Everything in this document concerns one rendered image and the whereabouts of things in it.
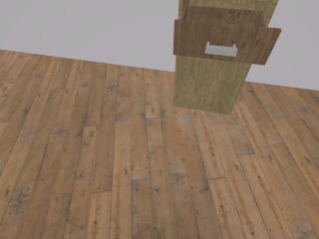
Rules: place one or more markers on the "handle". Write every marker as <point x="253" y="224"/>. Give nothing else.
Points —
<point x="221" y="50"/>

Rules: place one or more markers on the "cabinet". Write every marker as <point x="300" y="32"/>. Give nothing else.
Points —
<point x="210" y="85"/>

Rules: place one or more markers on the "drawer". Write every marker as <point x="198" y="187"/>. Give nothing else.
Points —
<point x="224" y="27"/>

